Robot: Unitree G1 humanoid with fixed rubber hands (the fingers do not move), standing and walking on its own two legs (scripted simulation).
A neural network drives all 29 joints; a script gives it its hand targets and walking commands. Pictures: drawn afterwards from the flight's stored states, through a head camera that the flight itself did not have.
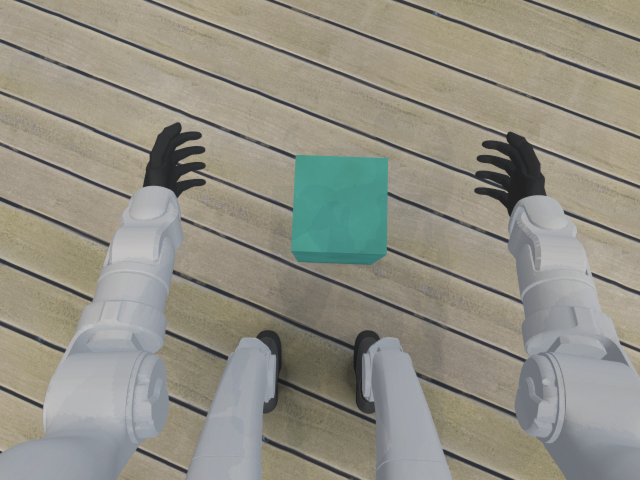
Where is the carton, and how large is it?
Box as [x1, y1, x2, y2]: [291, 155, 387, 264]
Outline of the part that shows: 296,155 291,251 298,261 370,264 386,254 387,158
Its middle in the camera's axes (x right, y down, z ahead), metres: +0.04 -0.07 +0.94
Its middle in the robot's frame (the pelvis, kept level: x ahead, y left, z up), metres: +0.50 -0.04 -0.56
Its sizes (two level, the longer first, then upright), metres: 0.210 0.200 0.250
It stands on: the floor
